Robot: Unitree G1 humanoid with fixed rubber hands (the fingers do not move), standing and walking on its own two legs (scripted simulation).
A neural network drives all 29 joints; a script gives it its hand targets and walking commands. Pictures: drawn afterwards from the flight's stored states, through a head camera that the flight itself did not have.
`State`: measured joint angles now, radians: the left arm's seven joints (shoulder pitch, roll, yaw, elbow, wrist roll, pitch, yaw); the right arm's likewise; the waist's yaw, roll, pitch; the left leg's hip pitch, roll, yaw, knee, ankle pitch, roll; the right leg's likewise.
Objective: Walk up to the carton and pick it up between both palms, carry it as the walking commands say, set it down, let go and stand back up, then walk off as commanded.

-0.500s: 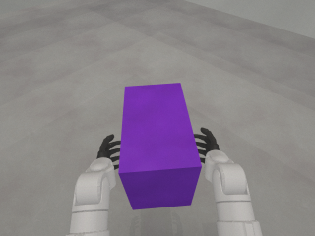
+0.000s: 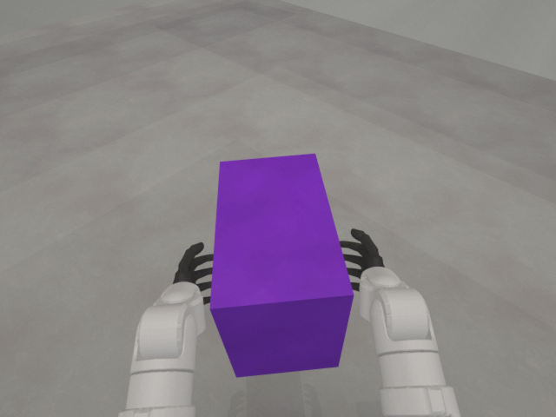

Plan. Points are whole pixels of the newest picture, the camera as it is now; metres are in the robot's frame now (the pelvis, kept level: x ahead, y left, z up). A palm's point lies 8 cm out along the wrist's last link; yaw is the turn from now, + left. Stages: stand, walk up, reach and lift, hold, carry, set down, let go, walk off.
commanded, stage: carry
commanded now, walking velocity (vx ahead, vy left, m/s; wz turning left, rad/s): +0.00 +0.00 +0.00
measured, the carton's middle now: (277, 261) +0.37 +0.00 -0.01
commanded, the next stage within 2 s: none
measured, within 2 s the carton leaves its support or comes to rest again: neither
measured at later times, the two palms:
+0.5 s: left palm (180, 295) +0.27 +0.14 +0.05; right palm (367, 277) +0.29 -0.12 +0.07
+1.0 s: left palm (180, 297) +0.28 +0.15 +0.03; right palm (359, 283) +0.29 -0.12 +0.04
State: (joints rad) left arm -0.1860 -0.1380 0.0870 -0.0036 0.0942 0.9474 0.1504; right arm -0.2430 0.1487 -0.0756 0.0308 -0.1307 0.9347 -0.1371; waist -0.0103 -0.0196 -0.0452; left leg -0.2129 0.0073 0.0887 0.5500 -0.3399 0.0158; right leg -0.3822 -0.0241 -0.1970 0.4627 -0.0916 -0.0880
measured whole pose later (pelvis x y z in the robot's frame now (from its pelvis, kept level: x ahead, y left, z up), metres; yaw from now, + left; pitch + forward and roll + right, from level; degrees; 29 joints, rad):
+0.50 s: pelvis -0.01 +0.01 +0.00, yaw +0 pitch +1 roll +1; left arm -0.20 -0.14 0.08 -0.07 0.09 1.01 0.15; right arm -0.25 0.15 -0.08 -0.05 -0.13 1.01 -0.14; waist 0.00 -0.02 -0.04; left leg -0.24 0.00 0.09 0.54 -0.32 0.03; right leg -0.40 -0.04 -0.20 0.45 -0.07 -0.08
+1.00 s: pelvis +0.01 +0.02 +0.00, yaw +0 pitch +0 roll +0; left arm -0.20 -0.14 0.07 0.09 0.13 0.89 0.13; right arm -0.23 0.15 -0.10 0.10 -0.17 0.88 -0.10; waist 0.00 -0.02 -0.03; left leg -0.21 -0.01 0.10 0.58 -0.37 0.04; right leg -0.39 -0.05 -0.18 0.52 -0.12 -0.06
